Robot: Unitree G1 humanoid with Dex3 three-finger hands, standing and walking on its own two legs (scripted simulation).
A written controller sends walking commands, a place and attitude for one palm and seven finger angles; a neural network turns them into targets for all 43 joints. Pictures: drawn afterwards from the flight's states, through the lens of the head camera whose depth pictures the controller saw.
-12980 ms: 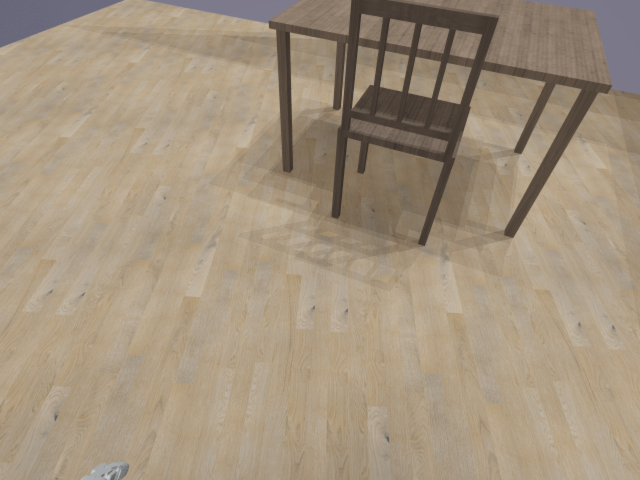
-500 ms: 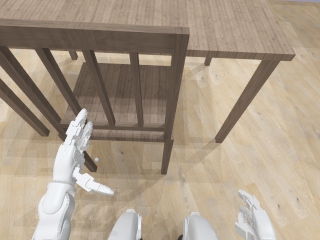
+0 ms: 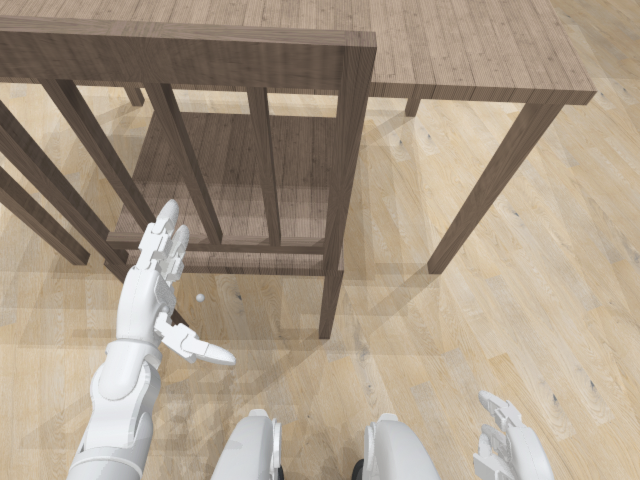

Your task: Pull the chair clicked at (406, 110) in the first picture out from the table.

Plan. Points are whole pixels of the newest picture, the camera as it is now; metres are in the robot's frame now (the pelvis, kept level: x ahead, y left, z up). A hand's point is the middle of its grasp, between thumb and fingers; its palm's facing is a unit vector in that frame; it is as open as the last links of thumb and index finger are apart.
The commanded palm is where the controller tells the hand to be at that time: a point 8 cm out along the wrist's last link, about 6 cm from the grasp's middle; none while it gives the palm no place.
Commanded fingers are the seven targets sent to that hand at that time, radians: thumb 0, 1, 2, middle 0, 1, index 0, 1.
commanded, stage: aim the fingers beside a spindle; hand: left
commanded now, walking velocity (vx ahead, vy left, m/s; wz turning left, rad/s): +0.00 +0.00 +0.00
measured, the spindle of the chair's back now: (193, 179) +0.48 +0.18 +0.05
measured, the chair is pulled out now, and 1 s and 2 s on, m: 0.00 0.00 0.00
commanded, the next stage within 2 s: none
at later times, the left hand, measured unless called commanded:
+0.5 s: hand (203, 299) +0.32 +0.15 +0.02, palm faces -0.01 -1.00 -0.04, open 16.9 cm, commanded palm +0.30 +0.21 +0.03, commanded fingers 0.00 -0.50 0.30 -0.06 -0.08 -0.06 -0.08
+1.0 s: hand (188, 292) +0.33 +0.17 +0.02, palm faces +0.02 -1.00 -0.05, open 16.9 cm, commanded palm +0.30 +0.21 +0.02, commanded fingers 0.00 -0.50 0.30 -0.06 -0.08 -0.06 -0.08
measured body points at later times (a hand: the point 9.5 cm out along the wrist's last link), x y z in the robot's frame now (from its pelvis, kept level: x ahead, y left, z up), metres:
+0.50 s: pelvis +0.00 -0.01 +0.00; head +0.11 +0.00 +0.44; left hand +0.32 +0.20 +0.03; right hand +0.16 -0.25 -0.10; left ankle +0.03 +0.11 -0.62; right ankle +0.03 -0.12 -0.62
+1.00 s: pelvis +0.00 -0.01 +0.00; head +0.11 +0.00 +0.44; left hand +0.32 +0.22 +0.03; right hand +0.16 -0.25 -0.10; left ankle +0.03 +0.11 -0.62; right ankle +0.03 -0.12 -0.62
